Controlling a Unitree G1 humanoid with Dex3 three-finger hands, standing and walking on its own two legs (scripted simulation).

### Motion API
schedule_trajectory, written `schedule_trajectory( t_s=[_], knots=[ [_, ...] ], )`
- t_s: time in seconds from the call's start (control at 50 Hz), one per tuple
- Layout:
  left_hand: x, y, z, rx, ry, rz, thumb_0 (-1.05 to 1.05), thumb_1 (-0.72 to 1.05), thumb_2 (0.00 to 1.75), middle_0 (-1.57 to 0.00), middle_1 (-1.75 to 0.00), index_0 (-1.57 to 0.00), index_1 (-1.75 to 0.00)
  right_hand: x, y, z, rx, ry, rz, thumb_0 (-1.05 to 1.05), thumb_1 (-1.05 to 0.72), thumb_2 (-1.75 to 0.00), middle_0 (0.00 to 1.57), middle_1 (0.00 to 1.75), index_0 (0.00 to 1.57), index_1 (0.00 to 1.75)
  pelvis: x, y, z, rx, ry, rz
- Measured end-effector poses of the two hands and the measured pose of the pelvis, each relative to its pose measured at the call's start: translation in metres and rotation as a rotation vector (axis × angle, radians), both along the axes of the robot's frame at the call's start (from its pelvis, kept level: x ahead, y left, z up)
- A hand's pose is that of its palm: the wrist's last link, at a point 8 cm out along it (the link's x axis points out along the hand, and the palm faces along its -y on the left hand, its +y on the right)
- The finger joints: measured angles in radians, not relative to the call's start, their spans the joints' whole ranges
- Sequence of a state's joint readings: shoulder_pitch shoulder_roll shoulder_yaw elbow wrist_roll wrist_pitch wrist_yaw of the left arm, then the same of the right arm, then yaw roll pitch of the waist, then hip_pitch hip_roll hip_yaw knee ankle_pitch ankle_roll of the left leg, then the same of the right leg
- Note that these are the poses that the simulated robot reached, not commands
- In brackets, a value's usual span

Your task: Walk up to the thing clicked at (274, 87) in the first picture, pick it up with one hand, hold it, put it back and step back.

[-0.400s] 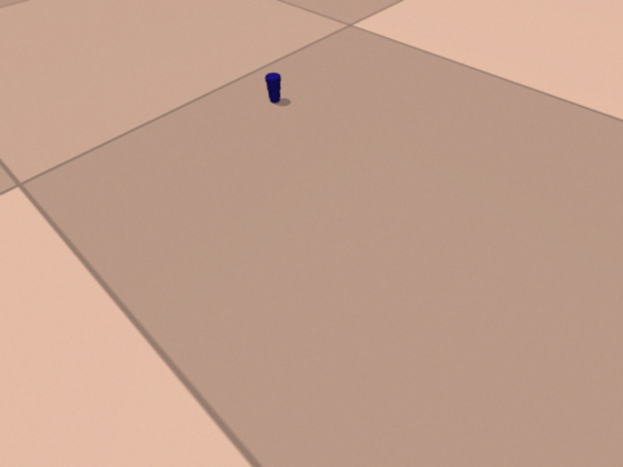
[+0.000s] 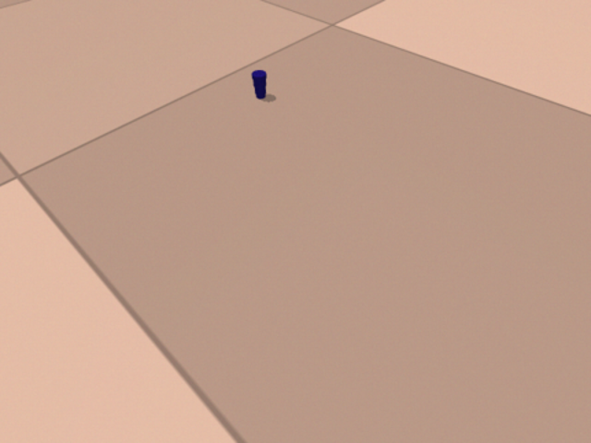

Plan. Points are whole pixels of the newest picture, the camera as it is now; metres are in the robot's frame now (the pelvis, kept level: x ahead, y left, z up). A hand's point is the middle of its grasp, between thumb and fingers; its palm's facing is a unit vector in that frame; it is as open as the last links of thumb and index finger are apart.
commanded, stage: stand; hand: left
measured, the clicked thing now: (259, 85) +2.18 +0.25 -0.71
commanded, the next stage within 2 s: walk up in 0.72 s
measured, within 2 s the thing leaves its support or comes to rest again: neither
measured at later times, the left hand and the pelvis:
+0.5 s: hand out of the picture +0.08 +0.26 -0.15, palm faces -0.02 -0.94 -0.34, open 7.4 cm; pelvis +0.00 +0.00 +0.00, yaw +0 degrees
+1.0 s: hand out of the picture +0.14 +0.26 -0.13, palm faces -0.04 -0.90 -0.43, open 7.4 cm; pelvis +0.05 -0.04 -0.01, yaw -2 degrees
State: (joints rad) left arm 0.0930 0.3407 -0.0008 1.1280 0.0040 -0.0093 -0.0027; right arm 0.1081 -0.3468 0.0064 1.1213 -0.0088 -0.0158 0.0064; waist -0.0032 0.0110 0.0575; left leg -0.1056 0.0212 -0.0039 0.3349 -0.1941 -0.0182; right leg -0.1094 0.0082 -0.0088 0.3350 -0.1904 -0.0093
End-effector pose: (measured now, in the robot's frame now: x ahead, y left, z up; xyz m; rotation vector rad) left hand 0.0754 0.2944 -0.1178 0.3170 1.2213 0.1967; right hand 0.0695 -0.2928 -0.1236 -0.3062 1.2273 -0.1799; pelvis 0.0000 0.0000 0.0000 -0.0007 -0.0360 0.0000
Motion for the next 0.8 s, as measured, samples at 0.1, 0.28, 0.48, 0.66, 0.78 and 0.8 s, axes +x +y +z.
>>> schedule_trajectory(
  t_s=[0.1, 0.28, 0.48, 0.66, 0.78, 0.8],
  knots=[
    [0.001, 0.000, 0.000, 0.000, -0.002, 0.001, 0.00, 0.90, 0.90, -0.20, -0.30, -0.20, -0.30, 0.001, 0.000, 0.001, 0.000, -0.003, 0.003, 0.00, -0.90, -0.90, 0.21, 0.30, 0.20, 0.30, 0.000, 0.000, 0.000, 0.000, 0.001, 0.000],
    [0.000, 0.002, 0.001, 0.001, 0.000, 0.003, 0.00, 0.90, 0.90, -0.20, -0.30, -0.20, -0.30, 0.001, 0.001, 0.001, -0.002, -0.002, 0.001, 0.00, -0.90, -0.90, 0.21, 0.30, 0.20, 0.30, 0.001, 0.001, 0.000, -0.001, -0.001, 0.000],
    [-0.003, 0.005, 0.001, 0.002, 0.004, 0.007, 0.00, 0.90, 0.90, -0.20, -0.30, -0.20, -0.30, -0.001, 0.002, 0.001, -0.003, 0.000, 0.002, 0.00, -0.90, -0.90, 0.21, 0.30, 0.20, 0.30, 0.000, 0.003, 0.001, 0.000, -0.003, 0.000],
    [-0.007, 0.006, 0.000, 0.002, 0.014, 0.009, 0.00, 0.90, 0.90, -0.20, -0.30, -0.20, -0.30, -0.004, 0.003, 0.001, -0.004, 0.008, 0.002, 0.00, -0.90, -0.90, 0.21, 0.30, 0.20, 0.30, -0.001, 0.004, 0.001, 0.000, -0.001, 0.001],
    [-0.007, 0.010, 0.003, -0.014, -0.005, 0.007, 0.00, 0.90, 0.90, -0.20, -0.30, -0.20, -0.30, -0.004, -0.001, 0.002, 0.018, -0.014, -0.001, 0.00, -0.90, -0.90, 0.21, 0.30, 0.21, 0.30, 0.003, 0.003, -0.001, 0.007, 0.012, 0.001],
    [-0.005, 0.013, 0.004, -0.011, -0.010, 0.004, 0.00, 0.90, 0.90, -0.20, -0.30, -0.20, -0.30, -0.003, -0.004, 0.002, 0.021, -0.023, -0.003, 0.00, -0.90, -0.90, 0.21, 0.30, 0.21, 0.30, 0.005, 0.002, -0.002, 0.012, 0.019, -0.004]
  ],
)
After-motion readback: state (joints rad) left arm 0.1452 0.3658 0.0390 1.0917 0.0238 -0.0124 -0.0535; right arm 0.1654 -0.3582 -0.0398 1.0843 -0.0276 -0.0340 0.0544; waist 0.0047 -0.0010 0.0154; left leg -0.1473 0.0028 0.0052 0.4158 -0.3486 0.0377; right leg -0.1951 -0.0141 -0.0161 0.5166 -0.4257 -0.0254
